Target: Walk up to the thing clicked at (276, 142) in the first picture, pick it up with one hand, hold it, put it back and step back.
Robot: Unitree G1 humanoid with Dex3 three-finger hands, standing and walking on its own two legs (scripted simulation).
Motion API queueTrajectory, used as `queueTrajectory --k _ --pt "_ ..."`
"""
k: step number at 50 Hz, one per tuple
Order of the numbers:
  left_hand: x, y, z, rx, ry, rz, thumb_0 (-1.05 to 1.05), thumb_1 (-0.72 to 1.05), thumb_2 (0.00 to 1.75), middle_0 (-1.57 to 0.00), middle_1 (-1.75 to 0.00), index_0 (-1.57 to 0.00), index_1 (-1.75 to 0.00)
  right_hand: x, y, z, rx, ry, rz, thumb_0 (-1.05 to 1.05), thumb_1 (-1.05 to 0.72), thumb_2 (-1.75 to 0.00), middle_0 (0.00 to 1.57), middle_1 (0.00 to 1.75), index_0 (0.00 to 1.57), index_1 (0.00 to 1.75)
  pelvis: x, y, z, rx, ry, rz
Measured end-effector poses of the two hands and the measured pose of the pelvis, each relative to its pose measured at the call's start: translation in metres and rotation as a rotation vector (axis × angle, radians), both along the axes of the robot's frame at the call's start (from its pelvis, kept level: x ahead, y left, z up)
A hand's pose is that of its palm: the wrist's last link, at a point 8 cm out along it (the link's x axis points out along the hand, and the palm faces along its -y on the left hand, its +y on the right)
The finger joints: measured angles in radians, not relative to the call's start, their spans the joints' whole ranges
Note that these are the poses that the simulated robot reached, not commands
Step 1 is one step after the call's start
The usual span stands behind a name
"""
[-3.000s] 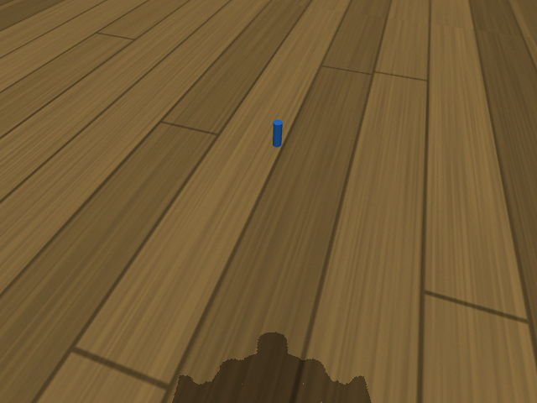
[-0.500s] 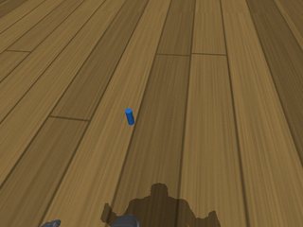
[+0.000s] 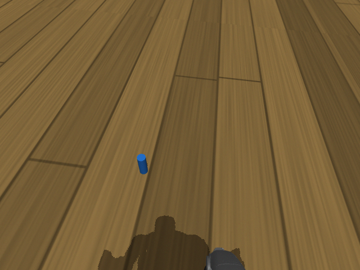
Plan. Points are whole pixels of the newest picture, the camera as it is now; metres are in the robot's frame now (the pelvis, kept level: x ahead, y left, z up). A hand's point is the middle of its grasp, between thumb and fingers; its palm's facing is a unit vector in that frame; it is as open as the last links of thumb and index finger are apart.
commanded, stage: walk up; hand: left
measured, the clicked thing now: (142, 164) +0.77 +0.20 -0.69
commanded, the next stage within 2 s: none
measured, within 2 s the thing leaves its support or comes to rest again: neither
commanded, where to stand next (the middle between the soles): +0.43 +0.01 m, yaw +0 degrees
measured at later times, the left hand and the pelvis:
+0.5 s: hand (73, 238) +0.22 +0.28 -0.14, palm faces +0.02 -0.93 -0.37, open 7.4 cm; pelvis +0.19 +0.00 -0.01, yaw +2 degrees
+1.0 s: hand (96, 165) +0.44 +0.27 -0.14, palm faces -0.04 -0.91 -0.41, open 7.4 cm; pelvis +0.34 -0.01 -0.02, yaw +0 degrees
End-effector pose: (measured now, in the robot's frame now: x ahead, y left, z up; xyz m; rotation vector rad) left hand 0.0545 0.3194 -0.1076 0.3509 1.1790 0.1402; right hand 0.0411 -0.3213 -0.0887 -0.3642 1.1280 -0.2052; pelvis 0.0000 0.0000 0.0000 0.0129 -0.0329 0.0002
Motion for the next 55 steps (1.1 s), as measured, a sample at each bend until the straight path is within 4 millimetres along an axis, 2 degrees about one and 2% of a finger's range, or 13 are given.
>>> queueTrajectory --k 5,8,10,15,19,23,27,31,38,43,47,50,55 --pt "0.064 -0.012 0.009 0.033 -0.043 -0.022 0.01 0.90 0.90 -0.21 -0.30 -0.20 -0.30 0.020 -0.014 -0.020 0.031 0.057 -0.035 0.01 -0.90 -0.90 0.21 0.30 0.20 0.30 0.045 -0.013 -0.006 0.010 0.000 -0.003" --pt "0.101 -0.020 0.008 0.065 -0.102 -0.021 0.01 0.90 0.90 -0.21 -0.30 -0.20 -0.30 0.043 -0.024 -0.040 0.043 0.080 -0.038 0.01 -0.90 -0.90 0.21 0.30 0.20 0.30 0.072 -0.024 -0.018 -0.004 -0.007 0.002" --pt "0.117 -0.026 0.011 0.067 -0.137 -0.010 0.01 0.90 0.90 -0.21 -0.30 -0.20 -0.30 0.063 -0.024 -0.045 0.049 0.094 -0.025 0.01 -0.90 -0.90 0.21 0.30 0.20 0.30 0.085 -0.028 -0.019 -0.008 -0.012 0.007" --pt "0.136 -0.033 0.024 0.057 -0.152 0.021 0.00 0.90 0.90 -0.21 -0.30 -0.20 -0.30 0.123 -0.019 -0.039 0.070 0.060 0.027 0.01 -0.91 -0.90 0.21 0.30 0.20 0.30 0.115 -0.027 -0.008 -0.013 -0.014 0.020" --pt "0.142 -0.026 0.022 0.051 -0.117 0.039 0.00 0.90 0.90 -0.21 -0.30 -0.20 -0.30 0.167 -0.013 -0.028 0.068 0.026 0.065 0.01 -0.91 -0.90 0.21 0.30 0.20 0.30 0.140 -0.022 -0.003 -0.017 -0.008 0.024" --pt "0.148 -0.009 0.011 0.038 -0.073 0.067 0.01 0.90 0.90 -0.21 -0.30 -0.20 -0.30 0.208 -0.006 -0.017 0.038 0.011 0.086 0.01 -0.91 -0.90 0.21 0.30 0.20 0.30 0.170 -0.011 -0.005 -0.028 -0.004 0.030" --pt "0.165 0.015 -0.011 0.028 -0.023 0.080 0.01 0.90 0.90 -0.21 -0.30 -0.20 -0.30 0.245 0.003 -0.012 -0.018 -0.026 0.088 0.01 -0.91 -0.90 0.21 0.30 0.20 0.30 0.204 0.008 -0.017 -0.026 -0.002 0.035" --pt "0.195 0.024 -0.021 0.022 0.028 0.072 0.01 0.90 0.90 -0.21 -0.30 -0.20 -0.30 0.262 0.013 -0.006 -0.040 -0.059 0.050 0.01 -0.91 -0.90 0.21 0.30 0.20 0.30 0.230 0.019 -0.018 -0.016 -0.006 0.027" --pt "0.267 0.019 -0.010 -0.003 -0.004 0.019 0.01 0.90 0.90 -0.21 -0.30 -0.20 -0.30 0.270 0.018 0.000 -0.033 0.012 0.012 0.01 -0.90 -0.90 0.21 0.30 0.20 0.30 0.271 0.020 -0.005 -0.004 -0.010 0.011" --pt "0.319 0.008 0.000 0.015 -0.031 -0.015 0.01 0.90 0.90 -0.21 -0.30 -0.20 -0.30 0.282 0.008 -0.014 -0.005 0.059 -0.019 0.01 -0.90 -0.90 0.21 0.30 0.20 0.30 0.303 0.011 -0.007 0.002 -0.008 0.003" --pt "0.357 -0.002 0.000 0.065 -0.089 -0.017 0.01 0.90 0.90 -0.21 -0.30 -0.20 -0.30 0.304 -0.004 -0.039 0.018 0.087 -0.036 0.01 -0.90 -0.90 0.21 0.30 0.20 0.30 0.329 -0.003 -0.021 -0.005 -0.012 0.003" --pt "0.373 -0.010 0.005 0.069 -0.121 -0.007 0.01 0.90 0.90 -0.21 -0.30 -0.20 -0.30 0.329 -0.002 -0.048 0.034 0.097 -0.025 0.01 -0.90 -0.90 0.21 0.30 0.20 0.30 0.340 -0.007 -0.021 -0.003 -0.020 0.005" --pt "0.383 -0.012 0.012 0.072 -0.115 0.003 0.00 0.90 0.90 -0.21 -0.30 -0.20 -0.30 0.369 0.006 -0.046 0.050 0.066 0.010 0.01 -0.91 -0.90 0.21 0.30 0.20 0.30 0.357 -0.004 -0.014 -0.004 -0.013 0.010"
